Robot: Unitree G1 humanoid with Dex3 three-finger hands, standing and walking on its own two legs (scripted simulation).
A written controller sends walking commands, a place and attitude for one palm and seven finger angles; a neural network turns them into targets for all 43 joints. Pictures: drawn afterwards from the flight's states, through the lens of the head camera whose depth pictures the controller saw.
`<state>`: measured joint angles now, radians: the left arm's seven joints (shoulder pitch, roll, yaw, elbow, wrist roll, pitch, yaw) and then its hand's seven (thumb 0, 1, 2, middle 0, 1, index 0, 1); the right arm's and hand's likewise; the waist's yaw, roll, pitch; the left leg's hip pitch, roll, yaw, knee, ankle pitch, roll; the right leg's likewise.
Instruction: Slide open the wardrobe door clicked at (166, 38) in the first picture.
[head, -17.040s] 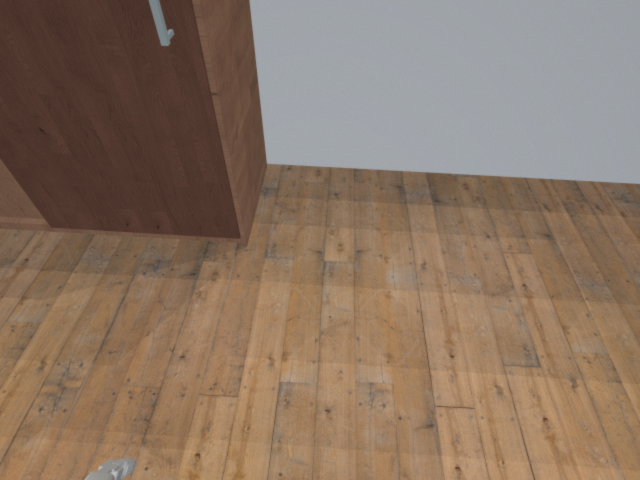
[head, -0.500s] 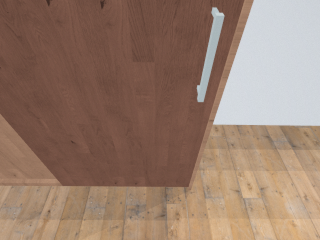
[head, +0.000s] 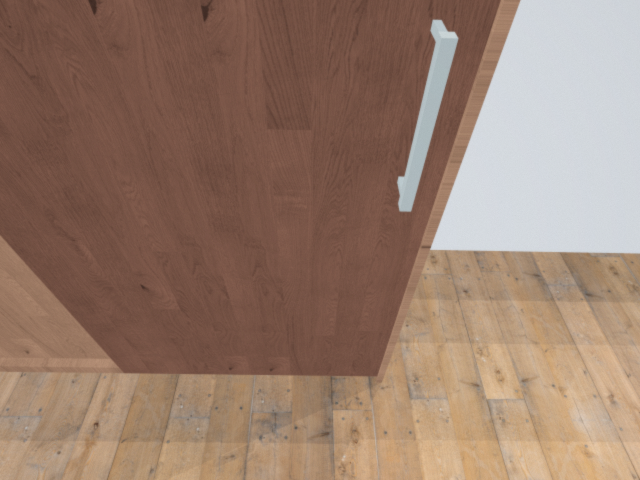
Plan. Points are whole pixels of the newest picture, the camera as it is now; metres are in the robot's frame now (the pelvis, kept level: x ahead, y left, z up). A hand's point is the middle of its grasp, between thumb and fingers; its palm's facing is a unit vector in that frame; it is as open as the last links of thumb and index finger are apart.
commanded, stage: look again from close up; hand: right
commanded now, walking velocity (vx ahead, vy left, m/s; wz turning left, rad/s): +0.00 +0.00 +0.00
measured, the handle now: (419, 128) +0.51 -0.09 +0.19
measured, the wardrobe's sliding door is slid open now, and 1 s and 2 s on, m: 0.00 0.00 0.00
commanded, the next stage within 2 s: raise the hand with hooked fingers in 0.22 s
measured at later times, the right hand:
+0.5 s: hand (494, 450) +0.18 -0.19 -0.03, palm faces +0.27 +0.95 -0.14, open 7.5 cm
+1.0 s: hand (514, 419) +0.20 -0.19 +0.03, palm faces -0.02 +1.00 -0.09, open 10.2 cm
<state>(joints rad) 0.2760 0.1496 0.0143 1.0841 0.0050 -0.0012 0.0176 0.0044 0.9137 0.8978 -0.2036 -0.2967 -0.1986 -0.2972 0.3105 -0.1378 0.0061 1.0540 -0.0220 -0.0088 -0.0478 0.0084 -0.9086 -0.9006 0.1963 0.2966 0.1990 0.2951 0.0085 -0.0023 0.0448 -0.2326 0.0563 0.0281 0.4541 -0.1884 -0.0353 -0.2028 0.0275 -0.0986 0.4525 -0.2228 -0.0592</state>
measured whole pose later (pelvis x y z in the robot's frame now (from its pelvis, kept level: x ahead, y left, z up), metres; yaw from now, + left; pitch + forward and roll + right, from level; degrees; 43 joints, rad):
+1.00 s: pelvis +0.02 +0.04 -0.04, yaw -5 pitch +6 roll +2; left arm 0.19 0.22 -0.04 0.56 -0.05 -0.25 0.07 0.01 0.90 0.90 -0.21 -0.30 -0.20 -0.30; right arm 0.39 -0.33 -0.28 -0.04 0.35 -0.29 0.48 0.01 -0.30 -0.65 0.24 0.68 0.24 0.68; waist -0.04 -0.04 -0.07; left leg -0.52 0.00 0.13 0.84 -0.43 0.03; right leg -0.56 -0.03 0.04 0.91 -0.45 0.00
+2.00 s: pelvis +0.04 +0.02 +0.00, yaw -4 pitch -2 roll +1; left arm 0.23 0.28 -0.10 0.59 -0.09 -0.23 0.09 0.01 0.90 0.90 -0.21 -0.30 -0.20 -0.30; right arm -0.21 -0.58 -0.51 0.13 0.35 0.23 0.54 -0.01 0.50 -0.30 0.30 1.20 0.30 1.20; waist -0.05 -0.06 -0.03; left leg -0.17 0.03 0.09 0.47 -0.27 0.00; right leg -0.19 0.01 -0.01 0.51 -0.29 -0.03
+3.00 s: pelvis +0.04 +0.03 +0.00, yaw -4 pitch -1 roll +0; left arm 0.22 0.27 -0.08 0.59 -0.10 -0.21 0.10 0.01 0.90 0.90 -0.21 -0.30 -0.20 -0.30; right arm -0.27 -0.50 -0.41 0.16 0.31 0.25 0.44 -0.01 0.50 -0.30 0.30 1.20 0.30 1.20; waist -0.03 -0.05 -0.04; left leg -0.20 0.02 0.09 0.51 -0.29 0.01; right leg -0.20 0.00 -0.01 0.52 -0.30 -0.01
